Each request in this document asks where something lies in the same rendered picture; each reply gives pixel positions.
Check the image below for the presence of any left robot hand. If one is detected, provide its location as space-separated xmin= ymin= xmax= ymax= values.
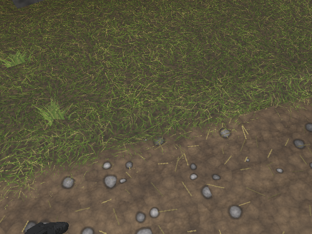
xmin=24 ymin=221 xmax=69 ymax=234

